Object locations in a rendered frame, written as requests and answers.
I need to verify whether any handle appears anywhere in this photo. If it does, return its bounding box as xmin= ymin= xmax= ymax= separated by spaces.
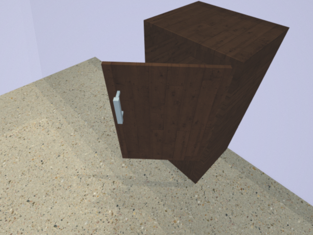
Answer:
xmin=113 ymin=91 xmax=124 ymax=124

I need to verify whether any cupboard door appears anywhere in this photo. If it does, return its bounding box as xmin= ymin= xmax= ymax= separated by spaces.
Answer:
xmin=101 ymin=61 xmax=232 ymax=161

